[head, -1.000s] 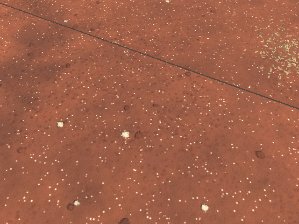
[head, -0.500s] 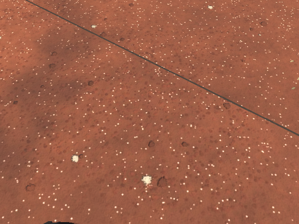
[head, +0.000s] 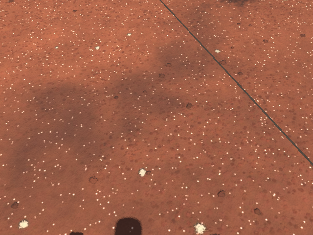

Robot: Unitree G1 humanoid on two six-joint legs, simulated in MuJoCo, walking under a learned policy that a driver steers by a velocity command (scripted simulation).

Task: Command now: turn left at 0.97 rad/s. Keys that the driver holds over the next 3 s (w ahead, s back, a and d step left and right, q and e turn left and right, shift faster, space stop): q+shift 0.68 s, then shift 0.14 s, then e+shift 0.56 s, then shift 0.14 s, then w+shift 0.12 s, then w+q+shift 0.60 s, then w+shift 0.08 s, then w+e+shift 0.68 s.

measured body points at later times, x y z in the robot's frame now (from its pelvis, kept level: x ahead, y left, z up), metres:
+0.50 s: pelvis +0.00 -0.01 -0.01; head +0.03 +0.03 +0.43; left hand -0.06 +0.29 -0.13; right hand +0.30 -0.15 -0.10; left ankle -0.05 +0.07 -0.74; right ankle +0.04 -0.11 -0.74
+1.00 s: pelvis +0.03 +0.01 -0.01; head +0.05 +0.01 +0.44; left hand -0.08 +0.28 -0.11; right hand +0.31 -0.09 -0.13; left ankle -0.05 +0.07 -0.74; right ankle +0.11 -0.06 -0.74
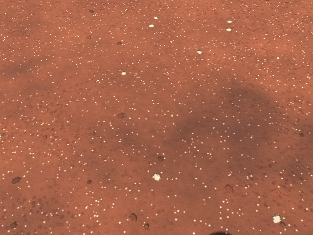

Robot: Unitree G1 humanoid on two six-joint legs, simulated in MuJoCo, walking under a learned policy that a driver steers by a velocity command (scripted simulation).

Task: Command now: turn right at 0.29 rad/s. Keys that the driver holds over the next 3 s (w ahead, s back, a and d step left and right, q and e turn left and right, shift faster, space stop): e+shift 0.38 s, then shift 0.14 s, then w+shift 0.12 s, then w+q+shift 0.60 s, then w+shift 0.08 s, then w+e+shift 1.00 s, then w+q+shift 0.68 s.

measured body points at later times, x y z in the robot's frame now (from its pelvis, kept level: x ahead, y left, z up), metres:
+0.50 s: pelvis +0.01 +0.03 +0.01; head +0.06 +0.04 +0.46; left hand +0.24 +0.26 -0.11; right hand +0.03 -0.28 -0.08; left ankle +0.04 +0.11 -0.73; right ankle -0.05 -0.08 -0.67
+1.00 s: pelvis +0.13 -0.06 +0.01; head +0.14 -0.07 +0.46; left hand +0.29 +0.17 -0.10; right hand +0.11 -0.34 -0.12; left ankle +0.17 +0.07 -0.65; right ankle +0.01 -0.13 -0.73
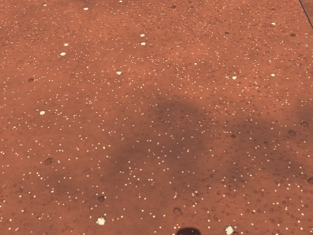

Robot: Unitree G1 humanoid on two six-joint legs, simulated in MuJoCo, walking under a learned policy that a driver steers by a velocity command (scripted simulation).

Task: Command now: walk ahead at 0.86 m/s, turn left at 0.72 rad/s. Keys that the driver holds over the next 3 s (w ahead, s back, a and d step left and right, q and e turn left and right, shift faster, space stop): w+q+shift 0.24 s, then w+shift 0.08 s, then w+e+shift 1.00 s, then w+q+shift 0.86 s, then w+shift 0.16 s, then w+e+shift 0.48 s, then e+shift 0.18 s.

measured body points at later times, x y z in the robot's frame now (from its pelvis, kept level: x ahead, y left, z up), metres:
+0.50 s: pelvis +0.38 +0.11 -0.01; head +0.40 +0.11 +0.44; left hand +0.41 +0.38 -0.13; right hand +0.50 -0.14 -0.14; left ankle +0.32 +0.11 -0.74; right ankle +0.49 -0.04 -0.65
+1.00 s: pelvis +0.84 +0.21 +0.00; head +0.86 +0.21 +0.44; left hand +0.79 +0.49 -0.13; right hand +1.10 +0.01 -0.05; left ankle +1.02 +0.41 -0.67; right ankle +0.75 +0.17 -0.74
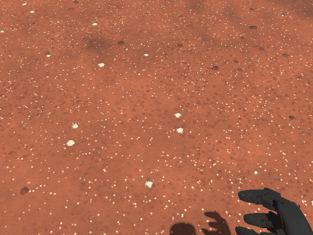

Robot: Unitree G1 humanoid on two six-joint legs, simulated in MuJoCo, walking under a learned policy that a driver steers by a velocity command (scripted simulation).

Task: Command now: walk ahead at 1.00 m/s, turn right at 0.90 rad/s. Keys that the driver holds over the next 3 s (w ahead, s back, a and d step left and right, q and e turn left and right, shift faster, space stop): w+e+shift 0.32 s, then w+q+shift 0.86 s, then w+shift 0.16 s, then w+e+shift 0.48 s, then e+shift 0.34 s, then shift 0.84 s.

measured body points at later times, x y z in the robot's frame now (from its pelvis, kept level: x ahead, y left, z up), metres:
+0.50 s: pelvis +0.45 +0.02 -0.01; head +0.48 +0.01 +0.43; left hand +0.81 +0.08 -0.04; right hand +0.23 -0.18 -0.13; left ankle +0.30 +0.20 -0.74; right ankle +0.58 -0.14 -0.70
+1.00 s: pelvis +0.91 -0.09 -0.04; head +0.93 -0.09 +0.41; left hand +0.89 +0.18 -0.17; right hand +1.09 -0.36 -0.12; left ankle +1.06 -0.08 -0.74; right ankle +0.62 -0.15 -0.70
